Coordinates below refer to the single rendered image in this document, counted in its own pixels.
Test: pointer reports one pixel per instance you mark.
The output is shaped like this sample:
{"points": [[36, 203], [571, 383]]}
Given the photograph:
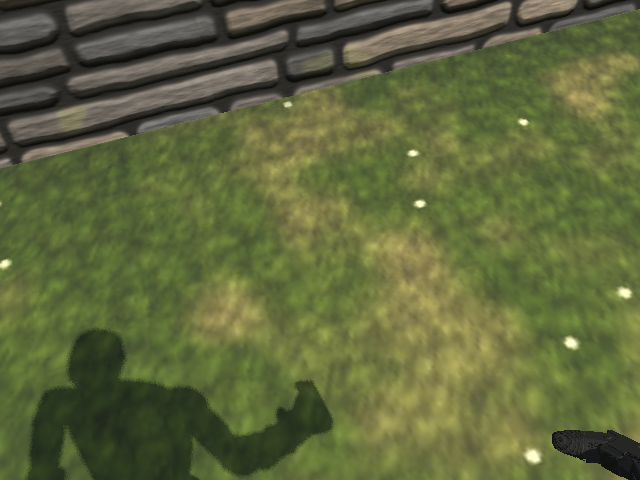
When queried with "right robot hand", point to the right robot hand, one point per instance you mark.
{"points": [[615, 452]]}

